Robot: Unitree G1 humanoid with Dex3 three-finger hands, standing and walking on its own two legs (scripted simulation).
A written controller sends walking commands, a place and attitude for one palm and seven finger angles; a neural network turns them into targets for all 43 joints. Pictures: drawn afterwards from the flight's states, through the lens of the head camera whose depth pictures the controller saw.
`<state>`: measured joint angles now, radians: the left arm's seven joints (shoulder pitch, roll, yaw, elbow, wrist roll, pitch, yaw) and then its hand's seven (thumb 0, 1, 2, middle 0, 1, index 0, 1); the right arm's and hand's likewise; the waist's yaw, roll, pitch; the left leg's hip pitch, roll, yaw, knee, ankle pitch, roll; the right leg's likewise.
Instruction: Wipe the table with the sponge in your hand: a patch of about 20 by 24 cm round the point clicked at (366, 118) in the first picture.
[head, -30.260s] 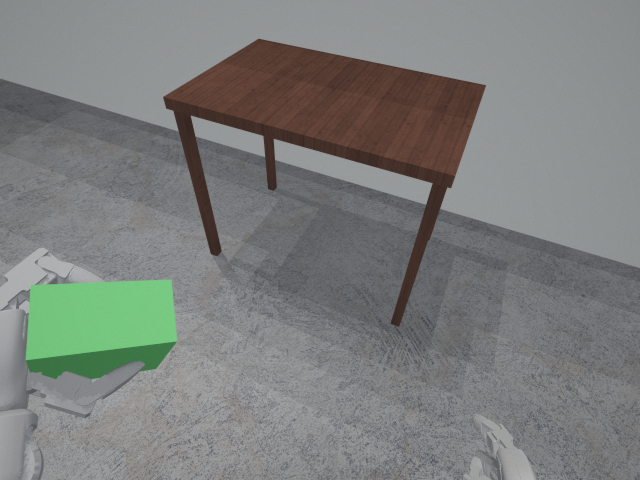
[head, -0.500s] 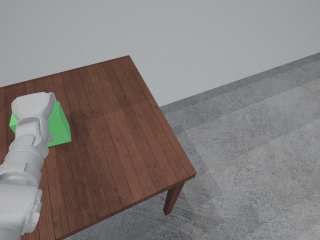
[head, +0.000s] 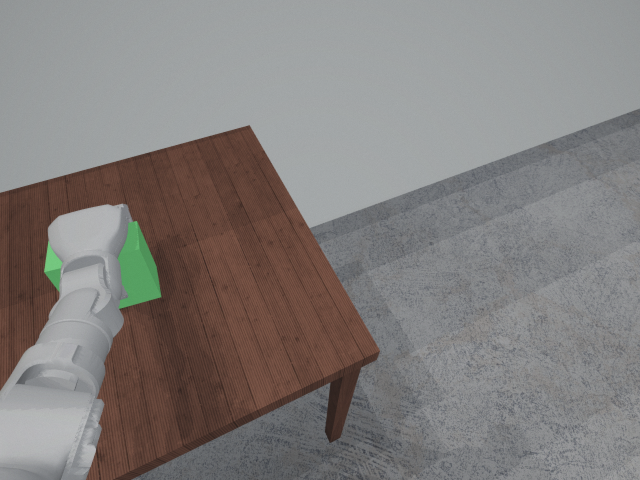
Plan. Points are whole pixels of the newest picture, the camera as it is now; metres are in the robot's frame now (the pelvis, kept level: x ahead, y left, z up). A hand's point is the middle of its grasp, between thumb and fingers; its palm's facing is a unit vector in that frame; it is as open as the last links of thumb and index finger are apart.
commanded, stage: wipe back along the middle lane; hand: left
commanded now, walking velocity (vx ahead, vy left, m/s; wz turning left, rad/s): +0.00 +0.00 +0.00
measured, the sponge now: (112, 277) +0.39 +0.32 -0.02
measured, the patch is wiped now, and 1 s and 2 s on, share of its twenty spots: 0.45 0.50 0.60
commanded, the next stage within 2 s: slide across to the third lane in 1.40 s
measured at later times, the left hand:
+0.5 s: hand (115, 289) +0.35 +0.28 +0.02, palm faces -0.07 -0.02 -1.00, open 10.1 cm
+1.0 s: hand (123, 321) +0.31 +0.26 +0.02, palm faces -0.03 -0.04 -1.00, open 10.1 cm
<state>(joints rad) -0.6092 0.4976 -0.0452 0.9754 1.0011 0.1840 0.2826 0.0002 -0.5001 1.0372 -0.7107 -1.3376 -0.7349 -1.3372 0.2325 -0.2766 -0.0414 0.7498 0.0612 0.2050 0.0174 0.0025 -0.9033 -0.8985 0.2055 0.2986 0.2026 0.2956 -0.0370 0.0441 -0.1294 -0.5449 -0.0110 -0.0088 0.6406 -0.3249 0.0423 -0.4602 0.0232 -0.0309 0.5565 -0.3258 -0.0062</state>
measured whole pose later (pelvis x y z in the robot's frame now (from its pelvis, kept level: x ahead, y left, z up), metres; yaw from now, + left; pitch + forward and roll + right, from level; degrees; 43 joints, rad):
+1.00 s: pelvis -0.01 -0.01 +0.00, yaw +1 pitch +7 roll -1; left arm -0.22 0.33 -0.18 0.48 0.98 0.41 0.29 0.00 -0.48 1.04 -0.69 -1.35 -0.71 -1.35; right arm 0.12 -0.26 -0.01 0.67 0.08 0.20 0.02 0.01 -0.90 -0.90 0.20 0.30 0.20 0.30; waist 0.04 0.06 -0.13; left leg -0.41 -0.02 -0.01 0.61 -0.32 0.03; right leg -0.34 0.01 -0.03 0.57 -0.34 -0.01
